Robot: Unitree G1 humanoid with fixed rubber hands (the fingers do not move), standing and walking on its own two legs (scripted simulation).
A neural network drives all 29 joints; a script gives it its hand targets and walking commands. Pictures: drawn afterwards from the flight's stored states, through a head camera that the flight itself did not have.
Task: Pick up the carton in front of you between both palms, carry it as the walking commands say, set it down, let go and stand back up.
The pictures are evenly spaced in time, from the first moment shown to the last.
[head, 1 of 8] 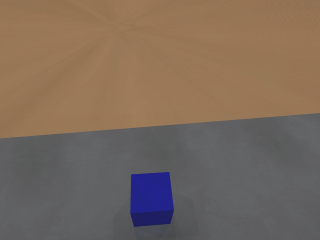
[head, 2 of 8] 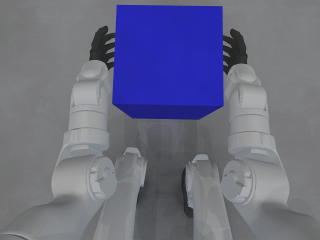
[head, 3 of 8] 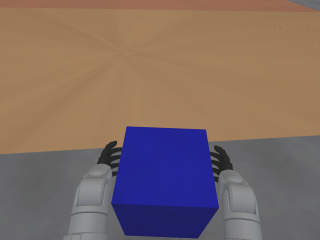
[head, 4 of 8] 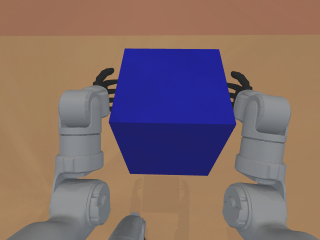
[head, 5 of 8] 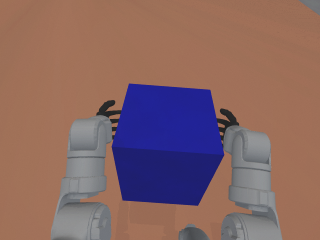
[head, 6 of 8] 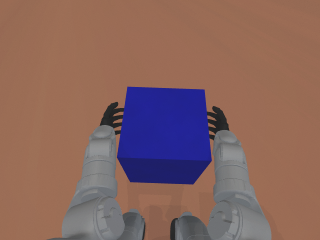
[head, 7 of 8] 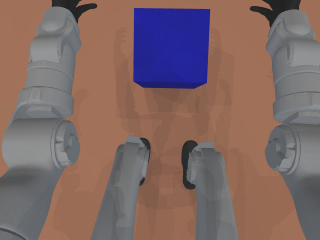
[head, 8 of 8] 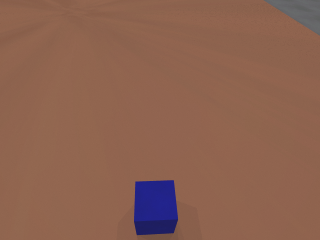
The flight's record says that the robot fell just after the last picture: no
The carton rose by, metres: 1.14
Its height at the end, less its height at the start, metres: +0.39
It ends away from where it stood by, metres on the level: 5.38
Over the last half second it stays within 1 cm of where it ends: yes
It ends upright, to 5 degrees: yes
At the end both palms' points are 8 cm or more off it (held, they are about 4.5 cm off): yes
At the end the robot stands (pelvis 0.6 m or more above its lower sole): yes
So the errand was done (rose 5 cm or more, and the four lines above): yes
